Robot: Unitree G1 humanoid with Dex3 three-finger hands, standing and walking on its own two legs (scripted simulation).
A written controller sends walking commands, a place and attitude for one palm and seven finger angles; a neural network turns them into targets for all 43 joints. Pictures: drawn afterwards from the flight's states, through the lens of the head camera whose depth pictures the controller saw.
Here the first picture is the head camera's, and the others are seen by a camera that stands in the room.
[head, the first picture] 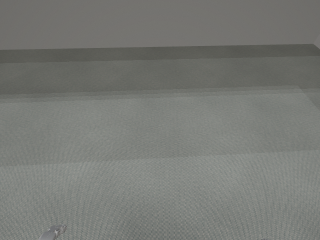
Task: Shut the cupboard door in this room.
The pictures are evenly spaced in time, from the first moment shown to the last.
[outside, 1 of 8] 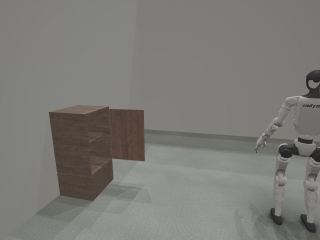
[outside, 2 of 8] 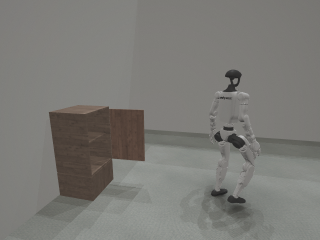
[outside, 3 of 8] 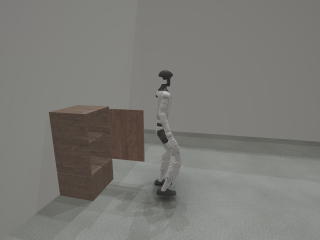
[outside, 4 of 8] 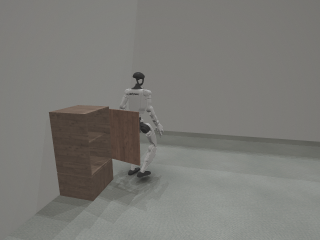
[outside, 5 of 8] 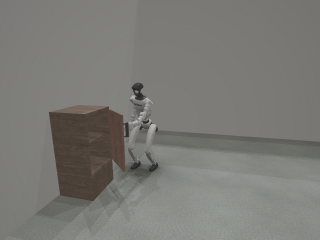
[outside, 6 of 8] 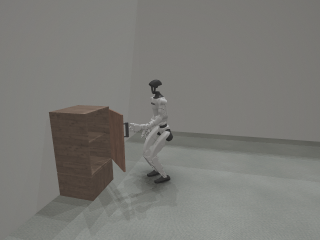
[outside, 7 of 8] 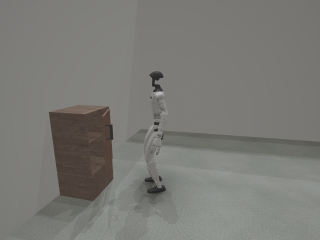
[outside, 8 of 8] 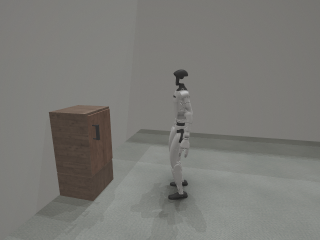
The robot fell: no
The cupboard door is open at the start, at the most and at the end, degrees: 93 94 0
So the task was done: yes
